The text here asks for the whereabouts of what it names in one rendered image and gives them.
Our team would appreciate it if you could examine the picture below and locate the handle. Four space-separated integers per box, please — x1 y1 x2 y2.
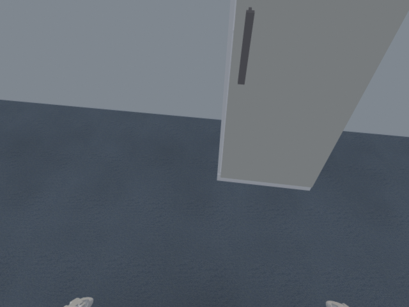
238 7 254 84

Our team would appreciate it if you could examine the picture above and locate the fridge door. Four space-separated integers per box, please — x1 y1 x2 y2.
220 0 409 187

